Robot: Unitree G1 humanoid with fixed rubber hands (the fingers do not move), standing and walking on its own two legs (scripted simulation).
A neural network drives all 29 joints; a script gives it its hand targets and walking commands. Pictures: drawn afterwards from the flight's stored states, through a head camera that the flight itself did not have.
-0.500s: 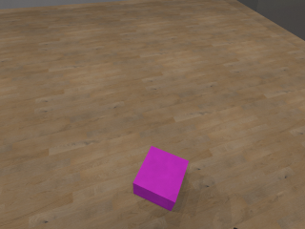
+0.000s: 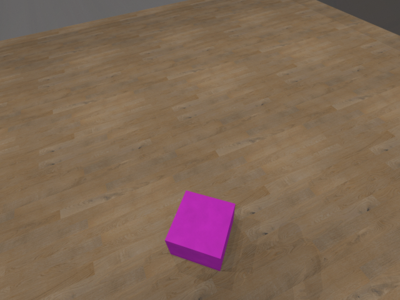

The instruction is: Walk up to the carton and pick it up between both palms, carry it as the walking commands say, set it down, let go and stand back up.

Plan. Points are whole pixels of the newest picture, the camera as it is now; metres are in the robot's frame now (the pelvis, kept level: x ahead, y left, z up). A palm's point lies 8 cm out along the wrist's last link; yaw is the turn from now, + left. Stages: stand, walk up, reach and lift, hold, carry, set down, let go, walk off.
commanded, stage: walk up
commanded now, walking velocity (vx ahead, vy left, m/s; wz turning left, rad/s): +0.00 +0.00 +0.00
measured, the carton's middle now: (202, 229) +0.54 +0.04 -0.69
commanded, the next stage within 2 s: none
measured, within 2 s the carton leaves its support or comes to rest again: neither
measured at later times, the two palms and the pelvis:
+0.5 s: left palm out of the picture +0.00 +0.31 -0.15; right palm out of the picture +0.09 -0.18 -0.12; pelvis +0.03 +0.06 +0.00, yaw +0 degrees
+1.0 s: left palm out of the picture +0.05 +0.25 -0.14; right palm out of the picture +0.02 -0.20 -0.15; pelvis +0.04 +0.02 +0.00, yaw +0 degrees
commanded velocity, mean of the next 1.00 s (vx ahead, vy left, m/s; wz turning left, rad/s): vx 0.07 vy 0.02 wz -0.02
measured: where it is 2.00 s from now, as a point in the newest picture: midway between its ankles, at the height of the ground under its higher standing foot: outside the picture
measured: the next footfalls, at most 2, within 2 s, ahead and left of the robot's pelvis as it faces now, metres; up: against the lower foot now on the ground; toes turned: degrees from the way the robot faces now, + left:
left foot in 0.32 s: +0.07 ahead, +0.17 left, +0.00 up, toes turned +9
right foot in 0.68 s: +0.07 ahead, -0.08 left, +0.00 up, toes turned -4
